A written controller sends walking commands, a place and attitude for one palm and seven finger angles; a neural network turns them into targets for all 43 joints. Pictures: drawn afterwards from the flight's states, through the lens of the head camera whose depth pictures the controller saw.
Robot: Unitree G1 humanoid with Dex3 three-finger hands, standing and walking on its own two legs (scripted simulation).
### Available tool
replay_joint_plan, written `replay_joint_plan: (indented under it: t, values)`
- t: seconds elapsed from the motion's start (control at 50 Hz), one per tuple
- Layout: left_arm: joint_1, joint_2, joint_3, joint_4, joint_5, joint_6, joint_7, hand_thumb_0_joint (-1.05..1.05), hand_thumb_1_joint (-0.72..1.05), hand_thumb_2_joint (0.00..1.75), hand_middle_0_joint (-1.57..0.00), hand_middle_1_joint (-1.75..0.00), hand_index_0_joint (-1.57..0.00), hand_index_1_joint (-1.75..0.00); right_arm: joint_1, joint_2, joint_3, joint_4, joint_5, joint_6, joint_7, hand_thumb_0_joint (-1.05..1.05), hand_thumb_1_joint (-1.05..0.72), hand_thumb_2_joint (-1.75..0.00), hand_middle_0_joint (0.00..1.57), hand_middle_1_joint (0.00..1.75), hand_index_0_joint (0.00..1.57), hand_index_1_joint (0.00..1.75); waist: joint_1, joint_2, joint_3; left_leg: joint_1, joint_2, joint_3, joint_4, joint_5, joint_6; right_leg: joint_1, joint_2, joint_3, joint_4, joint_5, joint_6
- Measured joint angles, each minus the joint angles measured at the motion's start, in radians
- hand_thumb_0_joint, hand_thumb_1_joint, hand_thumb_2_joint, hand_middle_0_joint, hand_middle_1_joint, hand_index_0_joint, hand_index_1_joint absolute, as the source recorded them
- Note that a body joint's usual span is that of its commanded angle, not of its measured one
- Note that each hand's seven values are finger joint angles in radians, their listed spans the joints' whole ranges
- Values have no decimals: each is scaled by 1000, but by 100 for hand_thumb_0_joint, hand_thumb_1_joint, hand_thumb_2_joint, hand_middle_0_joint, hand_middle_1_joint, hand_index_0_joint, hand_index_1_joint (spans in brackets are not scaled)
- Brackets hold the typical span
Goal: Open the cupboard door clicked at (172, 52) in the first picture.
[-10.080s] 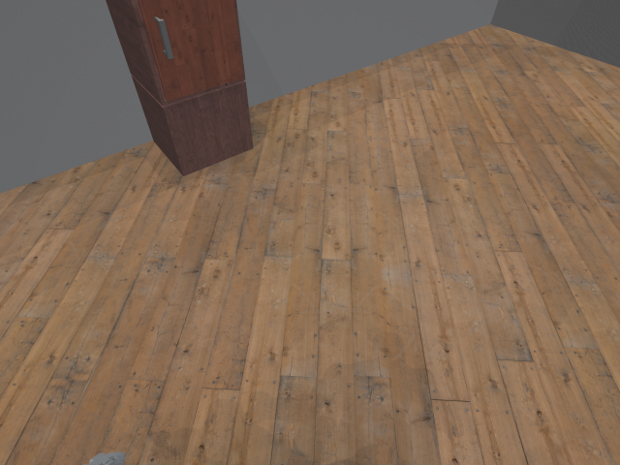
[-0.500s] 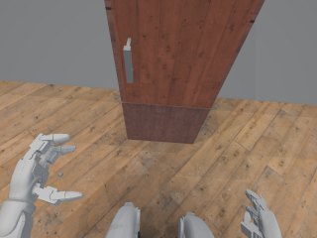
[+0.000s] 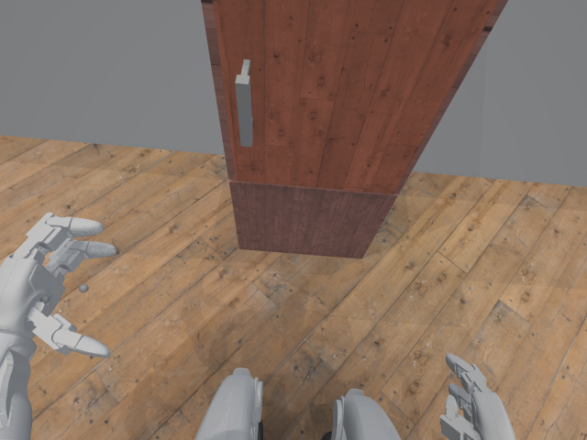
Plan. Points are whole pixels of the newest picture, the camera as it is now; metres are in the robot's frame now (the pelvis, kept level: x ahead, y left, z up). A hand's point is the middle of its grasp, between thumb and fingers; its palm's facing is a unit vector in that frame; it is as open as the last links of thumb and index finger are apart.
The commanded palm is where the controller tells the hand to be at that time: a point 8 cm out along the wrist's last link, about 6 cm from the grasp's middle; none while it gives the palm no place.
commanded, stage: raise the hand with hooked fingers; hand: left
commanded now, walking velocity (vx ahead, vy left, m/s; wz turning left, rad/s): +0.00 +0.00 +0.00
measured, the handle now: (246, 105) +0.62 +0.13 +0.03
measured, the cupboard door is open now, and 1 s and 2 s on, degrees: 0 0 0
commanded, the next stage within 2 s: move the hooked fingers beside the handle in 0.46 s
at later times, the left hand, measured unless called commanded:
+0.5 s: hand (98, 289) +0.28 +0.26 +0.04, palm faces +0.00 -1.00 -0.05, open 14.0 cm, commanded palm +0.26 +0.31 +0.04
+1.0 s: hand (135, 227) +0.37 +0.24 +0.03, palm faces -0.01 -1.00 -0.03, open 14.0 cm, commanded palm +0.35 +0.29 +0.03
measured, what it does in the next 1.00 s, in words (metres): stands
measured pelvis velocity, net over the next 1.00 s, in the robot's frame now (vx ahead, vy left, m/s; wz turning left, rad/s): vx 0.00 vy -0.01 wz -0.02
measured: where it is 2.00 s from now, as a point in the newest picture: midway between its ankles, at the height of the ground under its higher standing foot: outside the picture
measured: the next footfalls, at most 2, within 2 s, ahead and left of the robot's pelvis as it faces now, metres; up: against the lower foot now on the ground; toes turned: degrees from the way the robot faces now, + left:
none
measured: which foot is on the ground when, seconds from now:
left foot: down 0.00-1.00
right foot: down 0.00-1.00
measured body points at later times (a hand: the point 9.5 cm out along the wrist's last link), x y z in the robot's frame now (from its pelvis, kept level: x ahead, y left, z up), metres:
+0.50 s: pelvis +0.00 -0.01 +0.00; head +0.10 +0.01 +0.44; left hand +0.27 +0.31 +0.04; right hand +0.17 -0.26 -0.08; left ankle +0.05 +0.09 -0.63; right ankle +0.01 -0.13 -0.63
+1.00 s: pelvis +0.00 -0.01 -0.01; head +0.12 +0.01 +0.43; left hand +0.36 +0.30 +0.03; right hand +0.14 -0.27 -0.10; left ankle +0.05 +0.09 -0.63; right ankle +0.01 -0.13 -0.63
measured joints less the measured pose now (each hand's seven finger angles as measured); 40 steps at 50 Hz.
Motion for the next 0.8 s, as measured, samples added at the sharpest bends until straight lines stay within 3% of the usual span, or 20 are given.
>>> replay_joint_plan:
  t: [0.22, 0.6, 0.8]
  values:
    - [17, -8, 2, -10, -10, -5, -1, -1, -50, 30, -30, -120, -30, -120, 16, -10, -16, -3, 4, 7, 8, 1, -91, -89, 20, 30, 20, 30, -15, 0, -5, -1, 6, 4, -4, -1, -5, -8, 6, 5, 1, 0, -5]
    - [12, -15, -3, 1, -9, -16, -1, -1, -50, 30, -30, -120, -30, -120, -8, 3, -3, -5, 5, 14, 0, 1, -91, -89, 20, 30, 20, 30, -5, 6, -7, -4, 9, -10, 8, -5, -18, -8, 10, -7, 16, -11, -18]
    - [-194, 8, -12, 147, 30, 4, 0, -1, -50, 30, -30, -120, -30, -120, -20, -11, 4, 25, 5, 17, -18, 1, -91, -89, 20, 30, 21, 30, -8, 0, -2, -53, 8, -20, 46, -11, -20, -54, 10, -16, 54, -20, -22]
